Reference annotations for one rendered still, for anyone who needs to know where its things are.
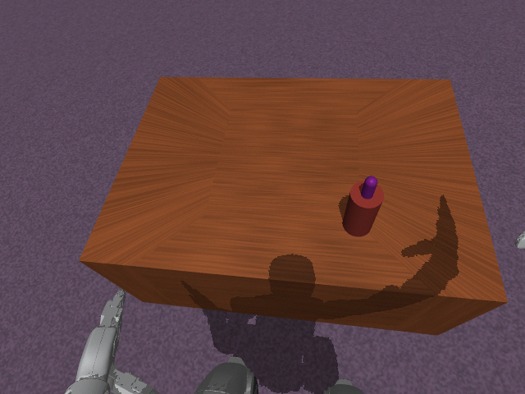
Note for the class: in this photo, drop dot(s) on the left robot arm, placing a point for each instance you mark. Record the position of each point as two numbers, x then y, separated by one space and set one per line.
89 386

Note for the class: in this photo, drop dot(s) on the bottle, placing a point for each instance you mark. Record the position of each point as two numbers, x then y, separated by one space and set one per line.
365 199

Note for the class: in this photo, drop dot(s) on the left robot hand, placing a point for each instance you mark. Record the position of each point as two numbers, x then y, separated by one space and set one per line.
97 360

